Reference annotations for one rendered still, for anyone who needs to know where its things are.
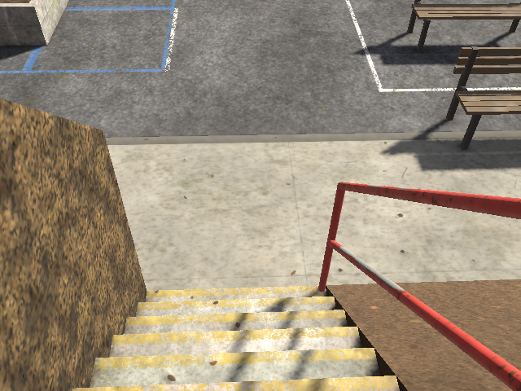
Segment stairs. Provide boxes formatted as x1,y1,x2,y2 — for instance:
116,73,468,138
72,285,400,391

